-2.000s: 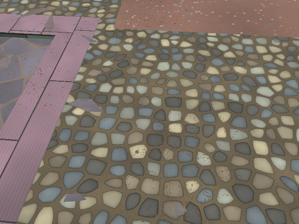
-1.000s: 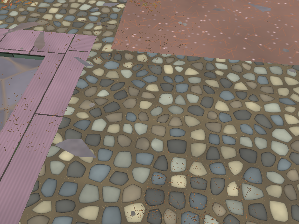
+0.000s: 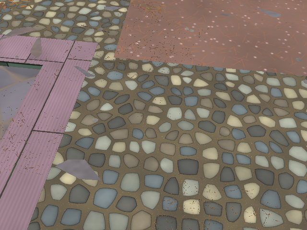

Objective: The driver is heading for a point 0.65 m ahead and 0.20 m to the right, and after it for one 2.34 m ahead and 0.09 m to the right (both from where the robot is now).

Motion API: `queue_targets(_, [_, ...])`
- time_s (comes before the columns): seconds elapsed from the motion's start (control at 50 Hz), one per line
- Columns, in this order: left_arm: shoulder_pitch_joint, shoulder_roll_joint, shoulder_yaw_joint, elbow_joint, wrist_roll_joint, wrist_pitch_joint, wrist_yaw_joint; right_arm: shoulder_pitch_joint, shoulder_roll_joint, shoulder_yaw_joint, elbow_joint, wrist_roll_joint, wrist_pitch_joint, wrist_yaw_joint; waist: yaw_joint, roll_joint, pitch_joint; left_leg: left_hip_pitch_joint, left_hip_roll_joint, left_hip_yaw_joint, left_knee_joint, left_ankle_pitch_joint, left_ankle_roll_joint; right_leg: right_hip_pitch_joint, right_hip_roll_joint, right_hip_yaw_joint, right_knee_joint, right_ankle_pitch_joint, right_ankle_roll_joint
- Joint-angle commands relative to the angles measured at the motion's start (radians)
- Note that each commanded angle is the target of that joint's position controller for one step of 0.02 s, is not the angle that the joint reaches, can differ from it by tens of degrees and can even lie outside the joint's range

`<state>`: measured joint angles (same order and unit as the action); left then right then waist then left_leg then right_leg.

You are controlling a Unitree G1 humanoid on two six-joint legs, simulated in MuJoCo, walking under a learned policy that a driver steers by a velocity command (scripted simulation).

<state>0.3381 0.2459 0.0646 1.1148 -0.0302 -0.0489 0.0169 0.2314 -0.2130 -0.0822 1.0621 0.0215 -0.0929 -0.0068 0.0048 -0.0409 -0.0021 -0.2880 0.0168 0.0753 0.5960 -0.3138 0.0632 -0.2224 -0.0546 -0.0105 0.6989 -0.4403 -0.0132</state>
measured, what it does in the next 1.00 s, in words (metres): walks ahead, turning right: right foot, then left foot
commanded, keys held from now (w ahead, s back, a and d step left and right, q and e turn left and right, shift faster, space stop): w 0.08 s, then w+e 0.76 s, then w+q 0.16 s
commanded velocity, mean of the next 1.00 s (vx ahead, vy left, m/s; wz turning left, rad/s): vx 0.47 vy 0.00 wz -0.36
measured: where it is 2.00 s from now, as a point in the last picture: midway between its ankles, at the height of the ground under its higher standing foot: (185, 135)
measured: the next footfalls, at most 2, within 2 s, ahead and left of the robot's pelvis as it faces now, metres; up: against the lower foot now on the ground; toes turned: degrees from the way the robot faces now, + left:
right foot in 0.46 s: +0.39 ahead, -0.13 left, +0.00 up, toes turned -12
left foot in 0.94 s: +0.72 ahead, -0.01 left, +0.00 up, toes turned -25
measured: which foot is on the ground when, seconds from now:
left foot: down 0.00-0.48, up 0.50-0.92, down 0.94-1.00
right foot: up 0.00-0.44, down 0.46-0.96, up 0.98-1.00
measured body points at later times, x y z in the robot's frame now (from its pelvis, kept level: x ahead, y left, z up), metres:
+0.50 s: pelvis +0.25 -0.03 -0.02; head +0.29 -0.03 +0.43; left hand +0.49 +0.17 -0.12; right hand +0.16 -0.28 -0.16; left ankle +0.02 +0.11 -0.67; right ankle +0.36 -0.12 -0.73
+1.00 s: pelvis +0.56 -0.06 +0.00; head +0.58 -0.06 +0.45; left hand +0.70 +0.19 -0.13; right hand +0.64 -0.36 -0.09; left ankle +0.68 +0.00 -0.73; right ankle +0.38 -0.12 -0.67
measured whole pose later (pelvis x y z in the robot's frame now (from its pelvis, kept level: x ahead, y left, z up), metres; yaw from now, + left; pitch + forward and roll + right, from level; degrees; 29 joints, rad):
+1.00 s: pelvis +0.56 -0.06 +0.00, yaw -23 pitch +2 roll +1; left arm 0.34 0.28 0.07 0.86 -0.02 -0.06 0.01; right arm 0.09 -0.26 -0.05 0.77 0.00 -0.15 0.02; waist 0.04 -0.02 0.00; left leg -0.46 -0.04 0.00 0.55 -0.14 0.04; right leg -0.25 0.08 0.14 0.97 -0.47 -0.05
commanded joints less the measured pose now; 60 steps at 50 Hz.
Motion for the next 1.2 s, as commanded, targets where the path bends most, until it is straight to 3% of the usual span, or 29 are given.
queue_targets(0.02, [-0.192,0.037,-0.003,-0.154,-0.020,-0.051,-0.004,0.331,-0.171,-0.020,0.059,-0.020,-0.021,0.007,-0.112,0.277,0.022,0.427,0.414,-0.808,-0.436,-0.330,0.258,-0.679,0.033,0.071,0.557,-0.109,-0.044])
queue_targets(0.06, [-0.194,0.065,0.002,-0.149,-0.021,-0.066,-0.013,0.168,-0.108,0.008,0.003,-0.017,-0.035,0.018,-0.050,0.132,0.095,0.341,0.326,-0.568,-0.432,-0.225,0.171,-0.715,-0.049,0.075,0.565,0.113,-0.080])
queue_targets(0.1, [-0.170,0.082,0.017,-0.130,-0.002,-0.060,-0.014,0.120,-0.078,0.023,-0.017,-0.022,-0.029,0.021,-0.014,0.121,0.098,0.263,0.254,-0.360,-0.451,0.036,0.108,-0.607,-0.084,0.068,0.432,0.230,-0.070])
queue_targets(0.14, [-0.170,0.050,0.016,-0.123,0.000,-0.041,-0.022,0.182,-0.075,0.027,-0.001,-0.032,-0.024,0.009,-0.021,0.134,0.083,0.261,0.216,-0.227,-0.456,0.216,0.092,-0.568,-0.075,0.037,0.372,0.296,-0.050])
queue_targets(0.22, [-0.322,0.005,0.001,-0.190,0.001,-0.027,-0.035,0.211,-0.111,0.022,-0.005,-0.041,-0.021,-0.017,-0.044,0.104,0.115,0.229,0.200,-0.086,-0.488,0.332,0.082,-0.561,-0.035,0.034,0.140,0.443,-0.037])
queue_targets(0.34, [-0.487,0.001,-0.017,-0.277,0.000,-0.027,-0.073,0.258,-0.123,0.013,-0.006,-0.024,-0.016,-0.025,-0.071,0.096,0.159,0.319,0.238,0.050,-0.484,0.439,0.066,-0.495,0.000,-0.041,-0.073,0.500,-0.080])
queue_targets(0.4, [-0.459,0.045,0.001,-0.303,0.001,-0.033,-0.090,0.225,-0.168,0.000,-0.029,-0.022,-0.002,-0.032,-0.016,0.150,0.089,0.417,0.260,0.101,-0.307,0.962,0.041,-0.373,0.072,-0.119,-0.083,0.368,-0.132])
queue_targets(0.44, [-0.226,0.128,0.045,-0.261,-0.001,-0.027,-0.091,0.188,-0.201,-0.007,-0.055,-0.024,0.016,-0.038,0.109,0.196,-0.053,0.391,0.245,0.125,0.022,1.209,0.012,-0.078,0.148,-0.150,-0.108,0.328,-0.176])
queue_targets(0.46, [-0.065,0.193,0.079,-0.231,-0.001,-0.017,-0.076,0.168,-0.207,-0.004,-0.077,-0.025,0.011,-0.036,0.190,0.163,-0.136,0.183,0.212,0.121,0.283,1.044,-0.022,0.219,0.105,-0.035,-0.139,0.341,-0.219])
queue_targets(0.48, [0.033,0.280,0.095,-0.222,0.008,-0.008,-0.057,0.241,-0.078,0.032,-0.119,-0.047,-0.014,-0.014,0.119,-0.104,-0.280,-0.248,0.042,0.086,0.713,0.155,-0.082,0.610,-0.175,0.471,-0.154,0.253,-0.378])
queue_targets(0.5, [0.062,0.264,0.080,-0.225,0.018,-0.010,-0.054,0.219,-0.063,0.046,-0.148,-0.008,-0.065,0.007,0.109,-0.127,-0.425,-0.429,-0.074,-0.141,0.922,-0.245,-0.071,0.717,-0.309,0.899,-0.381,0.097,-0.473])
queue_targets(0.52, [0.030,0.200,0.066,-0.220,0.022,-0.018,-0.050,0.085,-0.141,0.022,-0.187,0.030,-0.092,0.013,0.132,-0.074,-0.285,-0.539,-0.004,-0.200,0.929,-0.170,-0.037,0.632,-0.258,0.753,-0.424,0.114,-0.392])
queue_targets(0.54, [-0.060,0.149,0.051,-0.242,0.013,-0.030,-0.050,0.028,-0.159,0.020,-0.210,0.030,-0.100,0.007,0.092,0.002,-0.163,-0.533,0.046,-0.184,0.845,-0.073,-0.023,0.453,-0.214,0.593,-0.433,0.198,-0.346])
queue_targets(0.56, [-0.152,0.116,0.039,-0.269,0.014,-0.038,-0.056,0.017,-0.163,0.010,-0.204,0.009,-0.095,-0.007,0.035,0.090,-0.095,-0.459,0.083,-0.172,0.761,-0.025,-0.029,0.265,-0.168,0.484,-0.451,0.294,-0.316])
queue_targets(0.58, [-0.206,0.095,0.030,-0.289,0.022,-0.041,-0.055,0.037,-0.168,-0.002,-0.206,-0.007,-0.079,-0.015,-0.011,0.092,-0.060,-0.375,0.112,-0.174,0.697,-0.002,-0.039,0.127,-0.130,0.404,-0.471,0.358,-0.302])
queue_targets(0.64, [-0.193,0.118,0.030,-0.298,0.017,-0.040,-0.038,0.037,-0.132,-0.004,-0.244,-0.028,-0.039,-0.021,-0.052,0.035,-0.012,-0.295,0.135,-0.146,0.542,0.021,-0.083,-0.073,-0.087,0.309,-0.513,0.423,-0.304])
queue_targets(0.7, [-0.124,0.164,0.043,-0.302,0.016,-0.039,-0.015,-0.101,-0.119,0.004,-0.303,-0.042,-0.029,-0.028,-0.012,0.005,0.018,-0.301,0.103,-0.115,0.295,0.215,-0.118,-0.132,-0.039,0.250,-0.517,0.437,-0.276])
queue_targets(0.76, [-0.060,0.168,0.047,-0.302,0.006,-0.029,-0.008,-0.226,-0.097,0.018,-0.340,-0.030,-0.036,-0.017,0.047,-0.021,0.019,-0.234,0.036,-0.100,0.031,0.397,-0.118,-0.121,-0.003,0.228,-0.479,0.381,-0.227])
queue_targets(0.84, [0.003,0.156,0.045,-0.297,-0.002,-0.016,-0.003,-0.290,-0.142,0.011,-0.380,-0.011,-0.048,0.006,0.069,-0.045,-0.006,-0.208,0.006,-0.138,-0.097,0.376,-0.105,0.012,-0.057,0.341,-0.377,0.307,-0.206])
queue_targets(0.88, [0.015,0.149,0.041,-0.294,0.011,-0.012,0.003,-0.247,-0.163,0.007,-0.372,-0.012,-0.061,0.021,0.047,-0.075,-0.022,-0.185,0.016,-0.128,-0.112,0.323,-0.072,0.097,-0.105,0.364,-0.317,0.339,-0.190])
queue_targets(0.92, [0.013,0.129,0.032,-0.301,0.023,-0.010,0.000,-0.114,-0.196,-0.009,-0.336,-0.025,-0.068,0.022,-0.020,-0.084,-0.074,-0.013,-0.001,-0.090,-0.146,0.269,-0.008,0.119,-0.064,0.326,-0.173,0.539,-0.153])
queue_targets(0.94, [0.009,0.092,0.015,-0.319,0.033,-0.014,-0.005,0.036,-0.243,-0.021,-0.315,-0.039,-0.071,0.019,-0.083,-0.017,-0.202,0.214,0.118,-0.212,-0.110,0.288,0.066,0.035,-0.010,0.257,0.076,0.512,-0.121])
queue_targets(0.96, [0.158,0.041,0.001,-0.321,0.009,-0.033,-0.010,0.175,-0.341,-0.052,-0.273,-0.046,-0.059,0.022,-0.053,0.279,-0.346,0.586,0.317,-0.639,-0.166,0.136,0.249,-0.309,0.137,0.127,0.445,0.247,-0.038])
queue_targets(0.98, [0.153,0.086,0.000,-0.318,0.002,-0.045,-0.014,0.199,-0.282,-0.040,-0.258,-0.015,-0.050,0.033,-0.067,0.354,-0.332,0.643,0.370,-0.912,-0.310,-0.104,0.279,-0.514,0.128,0.146,0.569,-0.110,-0.030])
queue_targets(1.0, [0.026,0.166,0.017,-0.342,-0.005,-0.052,-0.017,0.129,-0.203,-0.016,-0.282,-0.002,-0.045,0.033,-0.082,0.222,-0.168,0.535,0.335,-0.813,-0.319,-0.190,0.226,-0.607,0.063,0.161,0.625,-0.044,-0.043])
queue_targets(1.02, [-0.072,0.159,0.013,-0.365,0.007,-0.057,-0.016,0.063,-0.185,-0.007,-0.306,-0.013,-0.034,0.033,-0.076,0.116,-0.088,0.398,0.286,-0.686,-0.327,-0.113,0.196,-0.593,0.028,0.128,0.601,0.033,-0.050])
queue_targets(1.04, [-0.117,0.143,0.013,-0.381,0.028,-0.061,-0.015,0.023,-0.175,-0.001,-0.313,-0.020,-0.028,0.038,-0.053,0.073,-0.017,0.274,0.246,-0.602,-0.346,0.009,0.194,-0.573,0.004,0.114,0.524,0.082,-0.049])
queue_targets(1.1, [-0.092,0.105,0.014,-0.387,0.043,-0.059,-0.012,0.015,-0.157,0.007,-0.318,-0.021,-0.025,0.035,0.002,0.128,-0.029,0.146,0.163,-0.462,-0.378,0.252,0.183,-0.433,-0.024,0.089,0.331,0.130,-0.027])
queue_targets(1.2, [-0.251,0.058,-0.008,-0.436,0.040,-0.060,-0.014,0.083,-0.217,-0.016,-0.304,-0.001,-0.008,0.004,-0.035,0.129,-0.014,0.049,0.116,-0.348,-0.395,0.312,0.165,-0.323,0.025,0.055,-0.028,0.370,0.030])
Keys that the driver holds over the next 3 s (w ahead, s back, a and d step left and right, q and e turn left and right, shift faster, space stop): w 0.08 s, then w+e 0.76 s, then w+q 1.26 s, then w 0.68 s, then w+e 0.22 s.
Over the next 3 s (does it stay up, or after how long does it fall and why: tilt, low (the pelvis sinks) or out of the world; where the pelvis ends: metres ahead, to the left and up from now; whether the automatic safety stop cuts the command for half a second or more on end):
stays up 1.59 0.00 0.00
